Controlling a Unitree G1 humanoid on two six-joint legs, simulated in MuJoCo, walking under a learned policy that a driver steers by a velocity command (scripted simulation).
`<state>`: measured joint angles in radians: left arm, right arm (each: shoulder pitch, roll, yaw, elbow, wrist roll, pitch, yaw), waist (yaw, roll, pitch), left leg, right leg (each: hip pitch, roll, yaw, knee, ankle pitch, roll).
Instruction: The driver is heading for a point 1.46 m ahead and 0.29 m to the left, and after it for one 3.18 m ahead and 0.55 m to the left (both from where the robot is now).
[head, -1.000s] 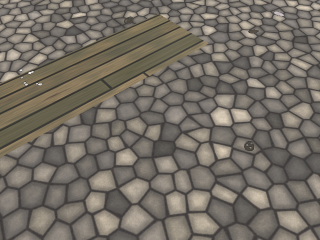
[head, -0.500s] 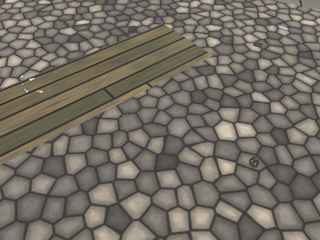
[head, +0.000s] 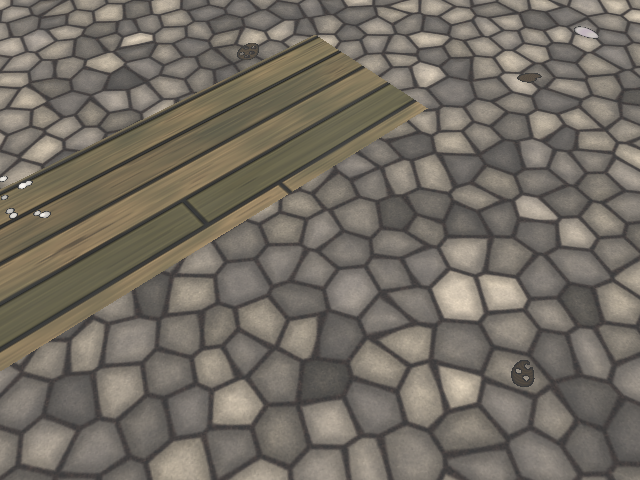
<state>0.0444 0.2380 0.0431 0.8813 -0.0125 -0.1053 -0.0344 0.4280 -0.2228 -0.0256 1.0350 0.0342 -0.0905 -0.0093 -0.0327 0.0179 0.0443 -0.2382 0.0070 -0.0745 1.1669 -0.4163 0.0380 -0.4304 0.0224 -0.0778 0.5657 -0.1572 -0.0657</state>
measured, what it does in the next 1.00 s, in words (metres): walks ahead, turning left: left foot, then right foot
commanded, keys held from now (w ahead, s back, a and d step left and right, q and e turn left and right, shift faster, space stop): w+q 0.62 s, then w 0.08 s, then w+e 0.30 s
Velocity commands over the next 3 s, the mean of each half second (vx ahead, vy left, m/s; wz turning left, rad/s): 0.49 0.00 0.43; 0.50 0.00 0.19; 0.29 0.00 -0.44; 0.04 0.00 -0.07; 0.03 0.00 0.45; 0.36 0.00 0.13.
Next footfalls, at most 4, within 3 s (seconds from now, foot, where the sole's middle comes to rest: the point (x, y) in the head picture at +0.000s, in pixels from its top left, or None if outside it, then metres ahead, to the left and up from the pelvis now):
0.48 left None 0.41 0.17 -0.76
1.00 right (290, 340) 0.78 0.09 -0.76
1.46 left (206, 279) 0.96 0.30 -0.76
1.78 right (306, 302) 0.88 0.05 -0.76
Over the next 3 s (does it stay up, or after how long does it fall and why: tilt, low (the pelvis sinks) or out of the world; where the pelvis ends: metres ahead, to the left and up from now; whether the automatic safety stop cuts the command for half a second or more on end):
stays up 0.98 0.26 0.01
